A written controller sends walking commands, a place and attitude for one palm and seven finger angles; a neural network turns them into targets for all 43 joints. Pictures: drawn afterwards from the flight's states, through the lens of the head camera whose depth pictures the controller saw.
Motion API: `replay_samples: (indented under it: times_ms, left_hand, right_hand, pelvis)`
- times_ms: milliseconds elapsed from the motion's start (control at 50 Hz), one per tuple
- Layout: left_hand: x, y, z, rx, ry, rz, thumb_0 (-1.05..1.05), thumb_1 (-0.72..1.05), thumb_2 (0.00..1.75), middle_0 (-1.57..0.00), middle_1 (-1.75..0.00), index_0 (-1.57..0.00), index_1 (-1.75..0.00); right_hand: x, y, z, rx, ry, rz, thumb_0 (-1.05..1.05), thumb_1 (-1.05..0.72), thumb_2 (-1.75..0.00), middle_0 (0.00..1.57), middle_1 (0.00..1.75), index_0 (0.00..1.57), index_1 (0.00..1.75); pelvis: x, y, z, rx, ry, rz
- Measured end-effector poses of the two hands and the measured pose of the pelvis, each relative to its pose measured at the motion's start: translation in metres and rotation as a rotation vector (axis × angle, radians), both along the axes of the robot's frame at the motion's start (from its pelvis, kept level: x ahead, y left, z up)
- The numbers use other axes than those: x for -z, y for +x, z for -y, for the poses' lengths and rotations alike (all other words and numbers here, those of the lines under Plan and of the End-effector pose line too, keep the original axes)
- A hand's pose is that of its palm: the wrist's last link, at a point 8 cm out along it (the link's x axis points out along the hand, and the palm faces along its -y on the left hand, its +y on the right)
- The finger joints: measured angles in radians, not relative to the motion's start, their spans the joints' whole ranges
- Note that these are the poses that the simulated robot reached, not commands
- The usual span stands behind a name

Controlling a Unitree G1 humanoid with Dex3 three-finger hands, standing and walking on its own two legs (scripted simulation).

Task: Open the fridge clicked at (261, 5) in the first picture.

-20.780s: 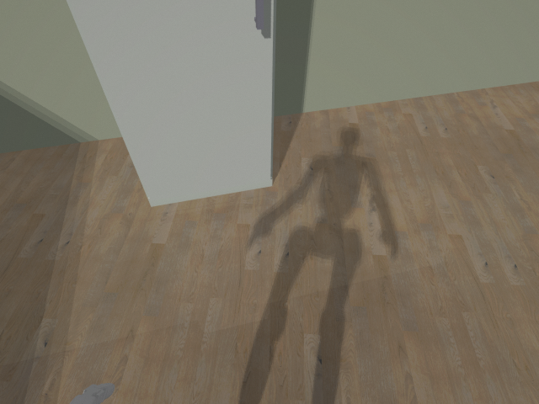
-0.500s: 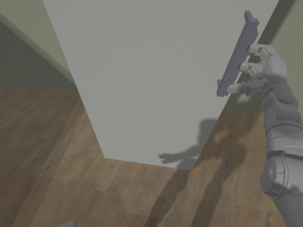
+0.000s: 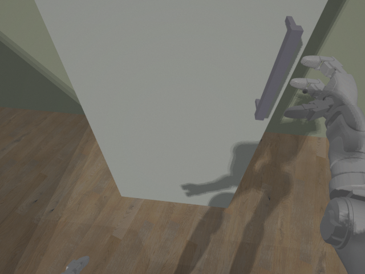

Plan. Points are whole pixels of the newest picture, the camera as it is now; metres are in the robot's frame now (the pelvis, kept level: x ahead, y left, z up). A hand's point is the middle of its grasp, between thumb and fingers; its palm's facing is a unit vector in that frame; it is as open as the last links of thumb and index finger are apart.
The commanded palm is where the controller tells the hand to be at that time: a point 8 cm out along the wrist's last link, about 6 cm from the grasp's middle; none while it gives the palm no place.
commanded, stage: move the hooked fingers beside the handle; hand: right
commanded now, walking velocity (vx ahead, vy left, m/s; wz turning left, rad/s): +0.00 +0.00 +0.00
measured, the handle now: (272, 74) +0.52 -0.13 +0.18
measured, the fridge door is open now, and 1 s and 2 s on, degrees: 0 0 0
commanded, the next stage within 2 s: feel for the door with the fingertips in 0.74 s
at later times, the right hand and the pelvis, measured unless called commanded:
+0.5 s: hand (303, 91) +0.46 -0.18 +0.19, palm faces +0.00 +1.00 +0.00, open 14.0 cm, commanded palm +0.43 -0.24 +0.19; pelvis +0.00 +0.00 +0.00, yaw -1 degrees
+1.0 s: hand (303, 94) +0.45 -0.18 +0.19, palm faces +0.00 +1.00 +0.00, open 14.0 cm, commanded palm +0.43 -0.23 +0.19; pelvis -0.01 +0.00 +0.00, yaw +0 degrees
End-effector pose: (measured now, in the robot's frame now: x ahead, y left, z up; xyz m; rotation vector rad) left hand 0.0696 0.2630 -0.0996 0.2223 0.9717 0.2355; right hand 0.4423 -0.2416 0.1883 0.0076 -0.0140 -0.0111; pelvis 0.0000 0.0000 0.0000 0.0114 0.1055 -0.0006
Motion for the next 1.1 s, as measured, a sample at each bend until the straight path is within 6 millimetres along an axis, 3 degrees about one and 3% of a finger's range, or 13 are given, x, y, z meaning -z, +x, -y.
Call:
replay_samples:
  times_ms: [200, 400, 820, 1100]
  left_hand:
    - [-0.001, 0.016, 0.008, 0.026, -0.01, 0.016, 0.01, 0.9, 0.9, -0.2, -0.3, -0.2, -0.29]
    - [-0.001, 0.02, 0.015, 0.046, -0.014, 0.033, 0.01, 0.9, 0.9, -0.2, -0.3, -0.2, -0.3]
    - [0.005, -0.028, 0.002, -0.021, -0.003, -0.058, 0.01, 0.9, 0.9, -0.2, -0.3, -0.2, -0.29]
    - [0.0, -0.004, 0.003, 0.011, -0.006, 0.012, 0.01, 0.9, 0.9, -0.2, -0.3, -0.2, -0.29]
  right_hand:
    - [0.0, -0.012, 0.008, -0.01, -0.004, -0.007, -0.01, 0.5, -0.3, 0.3, 1.2, 0.3, 1.2]
    - [-0.005, -0.011, -0.005, -0.022, 0.001, -0.004, -0.01, 0.5, -0.3, 0.3, 1.2, 0.3, 1.2]
    - [-0.005, -0.007, -0.004, -0.012, -0.011, 0.016, -0.01, 0.5, -0.3, 0.3, 1.2, 0.3, 1.2]
    - [-0.003, -0.015, -0.015, -0.027, 0.001, 0.01, -0.01, 0.5, -0.3, 0.3, 1.2, 0.3, 1.2]
  pelvis:
    - [0.0, 0.002, 0.002, 0.011, 0.003, 0.017]
    - [0.0, -0.001, 0.005, 0.019, 0.002, 0.023]
    - [0.0, -0.006, 0.002, 0.001, 0.0, 0.015]
    - [-0.001, -0.009, 0.0, 0.008, 0.001, 0.026]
